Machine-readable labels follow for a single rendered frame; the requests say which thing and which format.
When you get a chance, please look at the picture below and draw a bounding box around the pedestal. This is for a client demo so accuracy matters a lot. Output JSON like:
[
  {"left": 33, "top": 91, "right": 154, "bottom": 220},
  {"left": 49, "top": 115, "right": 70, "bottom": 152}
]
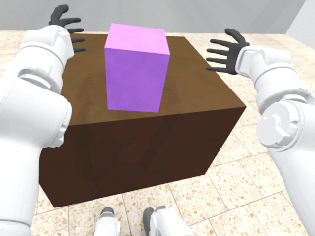
[{"left": 38, "top": 33, "right": 247, "bottom": 208}]

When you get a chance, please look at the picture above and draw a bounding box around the right robot upper arm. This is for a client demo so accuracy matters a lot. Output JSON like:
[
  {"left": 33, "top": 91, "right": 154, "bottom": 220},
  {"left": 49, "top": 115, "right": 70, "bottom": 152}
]
[{"left": 256, "top": 99, "right": 315, "bottom": 236}]

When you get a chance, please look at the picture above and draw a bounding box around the left robot forearm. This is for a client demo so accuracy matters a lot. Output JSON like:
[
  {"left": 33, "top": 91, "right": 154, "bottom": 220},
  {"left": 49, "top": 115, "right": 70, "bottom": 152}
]
[{"left": 0, "top": 25, "right": 74, "bottom": 112}]

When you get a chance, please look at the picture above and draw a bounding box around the carton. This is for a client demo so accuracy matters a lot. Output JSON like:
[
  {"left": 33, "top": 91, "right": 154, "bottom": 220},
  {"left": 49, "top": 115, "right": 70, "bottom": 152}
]
[{"left": 104, "top": 23, "right": 170, "bottom": 113}]

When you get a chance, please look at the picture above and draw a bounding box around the left robot hand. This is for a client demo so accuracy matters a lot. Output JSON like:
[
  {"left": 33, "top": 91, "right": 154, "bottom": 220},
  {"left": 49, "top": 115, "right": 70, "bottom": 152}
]
[{"left": 49, "top": 4, "right": 86, "bottom": 53}]

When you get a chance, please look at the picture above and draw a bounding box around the right robot hand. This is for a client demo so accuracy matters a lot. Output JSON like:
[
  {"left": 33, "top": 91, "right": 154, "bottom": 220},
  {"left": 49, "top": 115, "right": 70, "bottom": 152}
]
[{"left": 205, "top": 28, "right": 250, "bottom": 75}]

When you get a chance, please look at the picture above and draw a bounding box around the left robot upper arm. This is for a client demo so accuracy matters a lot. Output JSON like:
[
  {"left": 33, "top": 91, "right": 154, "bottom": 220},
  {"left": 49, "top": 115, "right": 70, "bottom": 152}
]
[{"left": 0, "top": 77, "right": 72, "bottom": 236}]

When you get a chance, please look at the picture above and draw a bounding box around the right robot foot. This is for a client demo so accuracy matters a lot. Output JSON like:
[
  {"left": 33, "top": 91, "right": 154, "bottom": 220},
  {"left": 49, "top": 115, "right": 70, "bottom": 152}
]
[{"left": 143, "top": 207, "right": 154, "bottom": 236}]

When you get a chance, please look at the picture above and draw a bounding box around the right robot forearm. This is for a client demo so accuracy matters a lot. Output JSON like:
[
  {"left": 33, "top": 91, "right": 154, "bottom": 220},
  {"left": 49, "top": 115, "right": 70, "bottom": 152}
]
[{"left": 235, "top": 45, "right": 315, "bottom": 116}]

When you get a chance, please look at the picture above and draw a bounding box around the robot left shin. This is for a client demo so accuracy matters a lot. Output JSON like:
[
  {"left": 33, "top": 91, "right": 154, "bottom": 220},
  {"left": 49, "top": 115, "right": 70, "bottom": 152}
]
[{"left": 96, "top": 212, "right": 116, "bottom": 225}]

